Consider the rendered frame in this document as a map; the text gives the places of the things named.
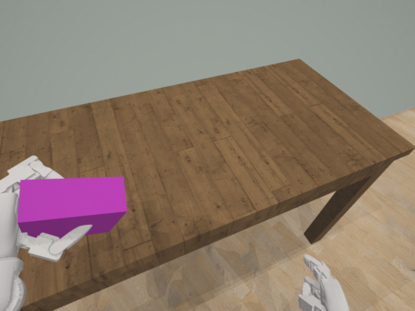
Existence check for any sponge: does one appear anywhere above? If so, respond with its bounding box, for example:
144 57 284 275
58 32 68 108
18 177 127 239

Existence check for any table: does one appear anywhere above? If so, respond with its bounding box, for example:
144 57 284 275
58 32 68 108
0 59 415 311

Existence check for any robot right hand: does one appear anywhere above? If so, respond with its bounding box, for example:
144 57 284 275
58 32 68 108
298 255 350 311

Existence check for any robot left hand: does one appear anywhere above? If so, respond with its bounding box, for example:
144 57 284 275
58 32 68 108
0 155 93 262

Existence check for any robot left forearm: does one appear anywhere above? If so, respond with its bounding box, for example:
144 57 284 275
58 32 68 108
0 257 27 311

